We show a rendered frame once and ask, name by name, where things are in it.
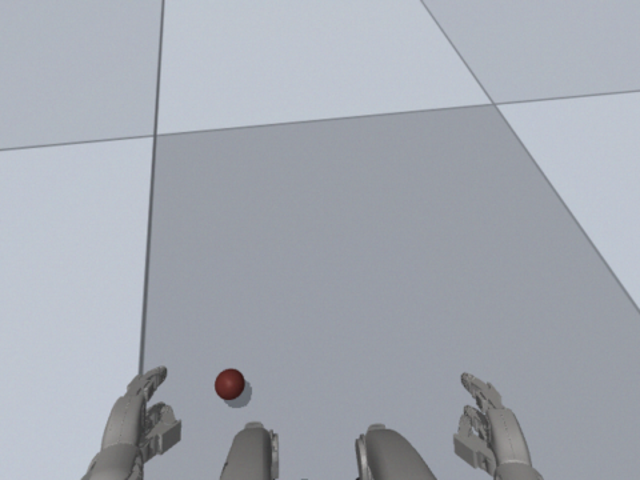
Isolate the right robot hand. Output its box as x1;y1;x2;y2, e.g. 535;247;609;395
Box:
453;373;532;477

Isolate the right robot arm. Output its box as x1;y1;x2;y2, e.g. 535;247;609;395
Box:
494;462;544;480

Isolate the ball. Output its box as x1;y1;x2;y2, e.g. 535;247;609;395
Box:
215;369;245;400

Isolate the left robot hand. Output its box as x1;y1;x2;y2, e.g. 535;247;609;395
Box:
101;366;181;464

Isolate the left robot arm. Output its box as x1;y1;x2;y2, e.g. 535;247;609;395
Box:
81;443;143;480

